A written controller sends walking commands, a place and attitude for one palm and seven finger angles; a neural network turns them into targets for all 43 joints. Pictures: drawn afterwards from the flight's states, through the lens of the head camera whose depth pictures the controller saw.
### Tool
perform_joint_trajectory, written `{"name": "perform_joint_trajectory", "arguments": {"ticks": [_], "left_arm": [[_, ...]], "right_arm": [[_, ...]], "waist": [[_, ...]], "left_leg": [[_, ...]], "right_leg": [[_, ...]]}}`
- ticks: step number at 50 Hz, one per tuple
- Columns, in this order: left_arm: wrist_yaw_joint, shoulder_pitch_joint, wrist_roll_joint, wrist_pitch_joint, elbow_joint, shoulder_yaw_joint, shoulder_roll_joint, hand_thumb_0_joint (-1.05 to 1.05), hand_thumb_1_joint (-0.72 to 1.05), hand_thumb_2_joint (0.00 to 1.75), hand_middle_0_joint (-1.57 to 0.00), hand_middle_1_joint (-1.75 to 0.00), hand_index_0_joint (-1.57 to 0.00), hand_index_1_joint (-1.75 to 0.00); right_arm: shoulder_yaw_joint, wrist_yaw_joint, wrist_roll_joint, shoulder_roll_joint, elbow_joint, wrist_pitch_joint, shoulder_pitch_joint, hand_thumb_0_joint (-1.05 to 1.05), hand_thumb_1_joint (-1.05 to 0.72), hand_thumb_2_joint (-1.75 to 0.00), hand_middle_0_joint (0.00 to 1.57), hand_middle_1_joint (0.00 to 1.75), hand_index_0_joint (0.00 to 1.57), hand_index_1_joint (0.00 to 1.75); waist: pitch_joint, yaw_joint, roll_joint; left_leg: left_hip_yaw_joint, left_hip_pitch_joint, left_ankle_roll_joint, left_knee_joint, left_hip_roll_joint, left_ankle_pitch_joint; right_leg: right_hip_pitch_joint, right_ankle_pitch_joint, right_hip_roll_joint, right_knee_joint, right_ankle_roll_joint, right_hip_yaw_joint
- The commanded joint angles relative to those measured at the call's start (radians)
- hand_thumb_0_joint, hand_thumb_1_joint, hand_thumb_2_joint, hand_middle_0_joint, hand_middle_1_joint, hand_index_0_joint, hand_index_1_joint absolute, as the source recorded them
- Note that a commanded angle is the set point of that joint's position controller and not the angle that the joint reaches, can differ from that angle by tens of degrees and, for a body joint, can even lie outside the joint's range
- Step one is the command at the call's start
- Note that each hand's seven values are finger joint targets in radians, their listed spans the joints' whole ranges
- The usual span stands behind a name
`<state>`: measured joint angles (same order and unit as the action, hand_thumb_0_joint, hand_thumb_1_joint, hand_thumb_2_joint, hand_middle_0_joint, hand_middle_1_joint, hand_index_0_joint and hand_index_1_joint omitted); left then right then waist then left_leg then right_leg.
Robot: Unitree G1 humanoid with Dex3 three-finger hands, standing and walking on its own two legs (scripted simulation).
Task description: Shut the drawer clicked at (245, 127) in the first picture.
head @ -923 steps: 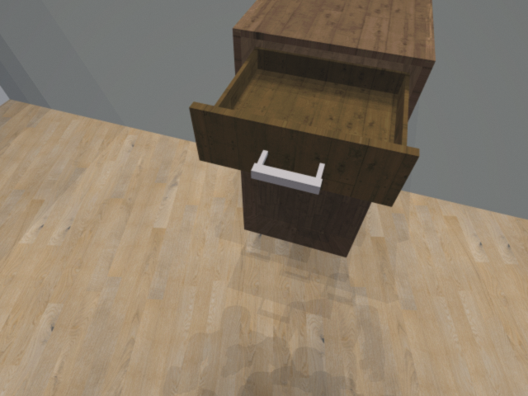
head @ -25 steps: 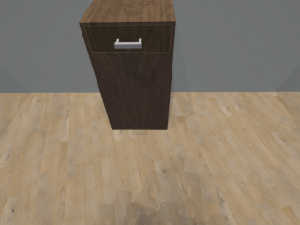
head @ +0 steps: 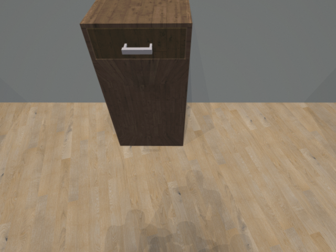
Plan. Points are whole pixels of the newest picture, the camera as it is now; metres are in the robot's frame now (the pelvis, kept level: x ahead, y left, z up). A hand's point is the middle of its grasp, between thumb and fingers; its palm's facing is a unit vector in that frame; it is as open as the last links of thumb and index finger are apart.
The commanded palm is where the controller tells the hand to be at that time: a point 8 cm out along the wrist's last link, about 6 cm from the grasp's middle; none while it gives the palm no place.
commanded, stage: look to check the result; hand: left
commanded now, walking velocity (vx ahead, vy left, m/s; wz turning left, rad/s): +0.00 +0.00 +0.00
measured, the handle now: (137, 48) +0.89 +0.18 +0.02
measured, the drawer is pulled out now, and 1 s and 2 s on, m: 0.00 0.00 0.00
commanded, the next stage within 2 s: stand and wait in 0.36 s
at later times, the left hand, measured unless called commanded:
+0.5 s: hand out of the picture +0.01 +0.16 -0.17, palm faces +0.03 -0.98 -0.21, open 7.3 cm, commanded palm none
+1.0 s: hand out of the picture +0.03 +0.18 -0.17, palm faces +0.01 -0.98 -0.22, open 7.3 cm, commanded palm none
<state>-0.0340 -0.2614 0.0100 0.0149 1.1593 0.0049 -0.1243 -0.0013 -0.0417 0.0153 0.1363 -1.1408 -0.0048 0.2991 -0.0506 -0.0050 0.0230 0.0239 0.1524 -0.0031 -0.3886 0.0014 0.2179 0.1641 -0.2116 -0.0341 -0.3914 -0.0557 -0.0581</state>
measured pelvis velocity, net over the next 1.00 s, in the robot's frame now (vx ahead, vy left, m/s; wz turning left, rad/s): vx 0.01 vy -0.01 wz -0.01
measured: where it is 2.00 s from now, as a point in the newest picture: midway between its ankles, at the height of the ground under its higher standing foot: outside the picture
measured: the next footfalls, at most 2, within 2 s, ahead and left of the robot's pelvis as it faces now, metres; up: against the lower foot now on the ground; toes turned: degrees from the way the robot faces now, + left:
none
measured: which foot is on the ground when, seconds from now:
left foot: down 0.00-1.00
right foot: down 0.00-1.00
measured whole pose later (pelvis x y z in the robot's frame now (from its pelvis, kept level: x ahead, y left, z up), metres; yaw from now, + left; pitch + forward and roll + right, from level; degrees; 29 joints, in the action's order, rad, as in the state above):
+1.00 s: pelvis +0.01 -0.01 +0.00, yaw -1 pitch -1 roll +0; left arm -0.03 -0.23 0.01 0.02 1.15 0.01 -0.16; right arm 0.00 -0.04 0.02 0.17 -1.14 0.00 0.27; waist -0.05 -0.01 0.02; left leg 0.03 0.12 0.01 -0.36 0.02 0.22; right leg 0.13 -0.20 -0.05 -0.35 -0.06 -0.05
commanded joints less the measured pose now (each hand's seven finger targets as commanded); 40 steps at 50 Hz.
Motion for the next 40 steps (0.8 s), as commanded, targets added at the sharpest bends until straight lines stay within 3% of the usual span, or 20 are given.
{"name": "perform_joint_trajectory", "arguments": {"ticks": [1, 17, 20, 34, 40], "left_arm": [[-0.009, -0.064, -0.005, 0.008, -0.018, 0.02, -0.112, 0.0, 0.9, 0.9, -0.2, -0.3, -0.2, -0.3], [-0.011, -0.061, -0.004, 0.015, -0.023, 0.026, -0.13, 0.0, 0.9, 0.9, -0.2, -0.3, -0.2, -0.3], [-0.01, -0.058, -0.005, 0.015, -0.024, 0.027, -0.131, 0.0, 0.9, 0.9, -0.2, -0.3, -0.2, -0.3], [-0.007, -0.032, -0.006, 0.013, -0.033, 0.03, -0.148, 0.0, 0.9, 0.9, -0.2, -0.3, -0.2, -0.3], [-0.005, -0.026, -0.006, 0.016, -0.033, 0.031, -0.155, 0.0, 0.9, 0.9, -0.2, -0.3, -0.2, -0.3]], "right_arm": [[0.011, -0.005, 0.0, 0.076, 0.014, 0.006, 0.079, 0.0, -0.9, -0.9, 0.2, 0.3, 0.2, 0.3], [0.018, -0.007, -0.002, 0.093, 0.018, 0.006, 0.068, 0.0, -0.9, -0.9, 0.2, 0.3, 0.2, 0.3], [0.017, -0.007, 0.0, 0.094, 0.016, 0.007, 0.064, 0.0, -0.9, -0.9, 0.2, 0.3, 0.2, 0.3], [0.018, -0.006, 0.001, 0.112, 0.017, 0.005, 0.057, 0.0, -0.9, -0.9, 0.2, 0.3, 0.2, 0.3], [0.018, -0.007, 0.001, 0.125, 0.019, 0.01, 0.05, 0.0, -0.9, -0.9, 0.2, 0.3, 0.2, 0.3]], "waist": [[-0.028, -0.003, -0.006], [-0.009, -0.003, -0.039], [-0.016, -0.004, -0.022], [-0.035, -0.006, -0.007], [-0.008, -0.006, -0.014]], "left_leg": [[-0.07, 0.021, -0.028, 0.055, 0.091, -0.099], [-0.058, 0.0, -0.024, 0.045, 0.094, -0.122], [-0.057, -0.002, -0.023, 0.049, 0.095, -0.125], [-0.061, 0.006, -0.021, 0.059, 0.099, -0.092], [-0.065, -0.006, -0.023, 0.065, 0.105, -0.117]], "right_leg": [[0.008, 0.089, 0.132, 0.093, 0.0, 0.122], [-0.019, 0.179, 0.135, 0.095, 0.007, 0.124], [-0.02, 0.192, 0.137, 0.097, 0.006, 0.125], [-0.009, 0.108, 0.133, 0.122, 0.005, 0.134], [-0.027, 0.145, 0.131, 0.111, 0.002, 0.132]]}}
